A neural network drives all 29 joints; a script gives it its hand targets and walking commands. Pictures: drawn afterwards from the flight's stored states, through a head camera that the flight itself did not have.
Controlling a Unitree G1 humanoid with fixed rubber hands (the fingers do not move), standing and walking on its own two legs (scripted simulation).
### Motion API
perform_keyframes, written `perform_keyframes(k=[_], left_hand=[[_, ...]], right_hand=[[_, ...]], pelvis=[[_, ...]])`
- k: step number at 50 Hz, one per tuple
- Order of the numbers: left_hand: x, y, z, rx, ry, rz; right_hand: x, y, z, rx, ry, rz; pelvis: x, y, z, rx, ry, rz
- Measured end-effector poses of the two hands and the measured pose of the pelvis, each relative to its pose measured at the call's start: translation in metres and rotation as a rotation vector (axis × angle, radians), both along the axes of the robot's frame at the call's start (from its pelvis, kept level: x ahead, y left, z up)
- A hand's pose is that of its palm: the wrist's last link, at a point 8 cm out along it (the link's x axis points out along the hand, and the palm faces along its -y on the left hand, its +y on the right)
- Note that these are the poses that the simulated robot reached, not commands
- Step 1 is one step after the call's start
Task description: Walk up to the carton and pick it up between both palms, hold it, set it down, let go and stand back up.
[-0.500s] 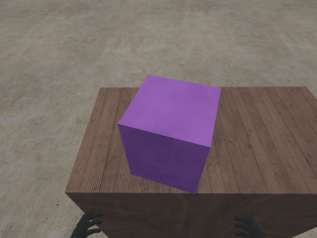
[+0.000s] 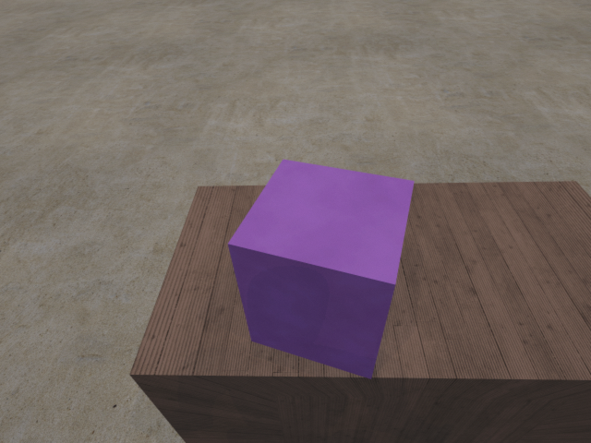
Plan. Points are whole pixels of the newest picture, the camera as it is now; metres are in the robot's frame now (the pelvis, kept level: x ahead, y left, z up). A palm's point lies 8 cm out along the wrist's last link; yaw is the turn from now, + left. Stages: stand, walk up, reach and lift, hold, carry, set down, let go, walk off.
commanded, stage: stand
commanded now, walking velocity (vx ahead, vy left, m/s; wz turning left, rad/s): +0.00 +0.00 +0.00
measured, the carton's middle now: (326, 267) +0.39 -0.02 +0.02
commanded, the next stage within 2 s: none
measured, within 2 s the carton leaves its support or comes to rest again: neither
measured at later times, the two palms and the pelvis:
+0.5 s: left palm out of the picture +0.01 +0.28 -0.11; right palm out of the picture +0.02 -0.28 -0.12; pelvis -0.03 +0.00 +0.01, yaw +0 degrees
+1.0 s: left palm out of the picture -0.01 +0.29 -0.12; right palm out of the picture +0.00 -0.29 -0.13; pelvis -0.04 +0.00 +0.01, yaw +1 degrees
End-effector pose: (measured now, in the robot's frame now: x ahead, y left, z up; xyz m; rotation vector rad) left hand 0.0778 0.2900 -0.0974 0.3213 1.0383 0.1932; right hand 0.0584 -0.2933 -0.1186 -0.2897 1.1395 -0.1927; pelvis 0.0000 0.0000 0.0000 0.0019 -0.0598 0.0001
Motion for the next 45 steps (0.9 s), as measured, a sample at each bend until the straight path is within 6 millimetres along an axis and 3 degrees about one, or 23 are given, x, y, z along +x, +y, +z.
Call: perform_keyframes(k=[13, 22, 45], left_hand=[[-0.044, -0.003, -0.012, -0.025, 0.130, 0.031], [-0.060, -0.009, -0.016, -0.044, 0.158, 0.035], [-0.089, -0.002, -0.018, -0.024, 0.228, 0.051]], right_hand=[[-0.026, 0.011, -0.007, 0.030, 0.086, 0.009], [-0.035, 0.017, -0.007, 0.041, 0.096, 0.017], [-0.059, 0.007, -0.006, 0.024, 0.150, -0.007]], pelvis=[[-0.014, 0.002, 0.005, -0.002, -0.019, 0.005], [-0.026, 0.002, 0.006, -0.004, -0.023, 0.007], [-0.043, 0.000, 0.007, -0.007, -0.015, 0.011]])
